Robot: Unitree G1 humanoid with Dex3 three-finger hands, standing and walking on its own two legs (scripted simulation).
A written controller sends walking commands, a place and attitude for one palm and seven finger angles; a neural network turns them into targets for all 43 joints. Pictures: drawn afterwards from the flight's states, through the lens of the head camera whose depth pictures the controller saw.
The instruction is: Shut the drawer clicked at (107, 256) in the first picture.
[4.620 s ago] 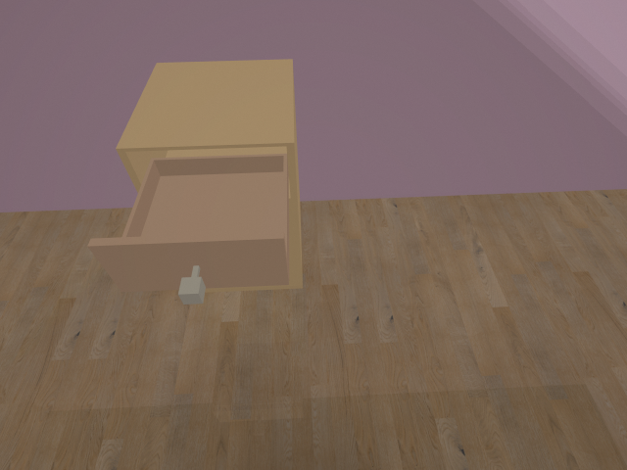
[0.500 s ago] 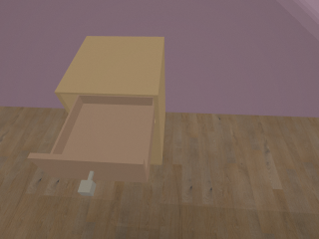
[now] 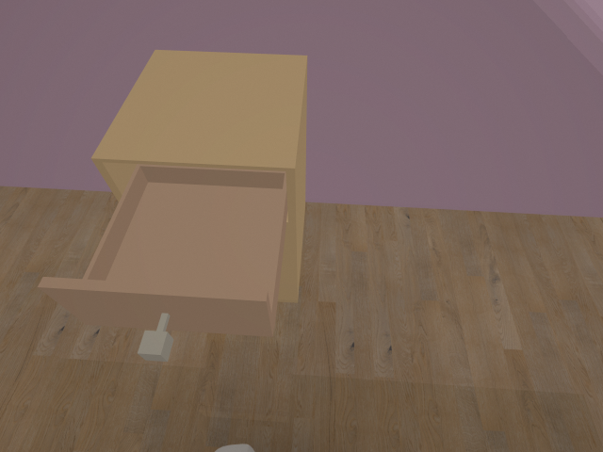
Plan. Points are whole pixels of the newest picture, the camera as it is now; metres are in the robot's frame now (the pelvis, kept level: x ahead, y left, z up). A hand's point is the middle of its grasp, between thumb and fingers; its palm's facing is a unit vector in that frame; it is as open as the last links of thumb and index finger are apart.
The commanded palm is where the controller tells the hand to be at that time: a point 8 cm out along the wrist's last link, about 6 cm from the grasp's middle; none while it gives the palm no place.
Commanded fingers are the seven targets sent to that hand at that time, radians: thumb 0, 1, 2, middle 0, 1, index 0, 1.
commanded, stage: come to a stop and stand still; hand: left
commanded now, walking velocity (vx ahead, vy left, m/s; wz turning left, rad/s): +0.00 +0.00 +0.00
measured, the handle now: (159, 335) +0.31 +0.28 -0.18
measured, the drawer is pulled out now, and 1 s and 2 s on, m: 0.30 0.30 0.30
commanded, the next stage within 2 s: look again from close up in 0.46 s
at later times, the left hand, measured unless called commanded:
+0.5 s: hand out of the picture -0.03 +0.16 -0.15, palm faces +0.02 -0.97 -0.24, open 7.3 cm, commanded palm none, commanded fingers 0.00 0.90 0.90 -0.20 -0.30 -0.20 -0.30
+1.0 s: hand out of the picture -0.01 +0.14 -0.16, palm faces +0.05 -0.98 -0.17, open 7.3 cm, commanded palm none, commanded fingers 0.00 0.90 0.90 -0.20 -0.30 -0.20 -0.30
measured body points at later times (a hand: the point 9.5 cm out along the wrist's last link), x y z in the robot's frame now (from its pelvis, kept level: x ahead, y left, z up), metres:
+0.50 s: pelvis -0.03 -0.02 +0.01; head -0.02 -0.04 +0.46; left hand -0.03 +0.21 -0.14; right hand -0.06 -0.25 -0.16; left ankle +0.02 +0.13 -0.72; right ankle -0.04 -0.13 -0.72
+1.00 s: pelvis +0.00 -0.02 +0.01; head +0.01 -0.03 +0.46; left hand -0.01 +0.19 -0.14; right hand +0.02 -0.24 -0.15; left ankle +0.02 +0.13 -0.72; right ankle -0.04 -0.13 -0.72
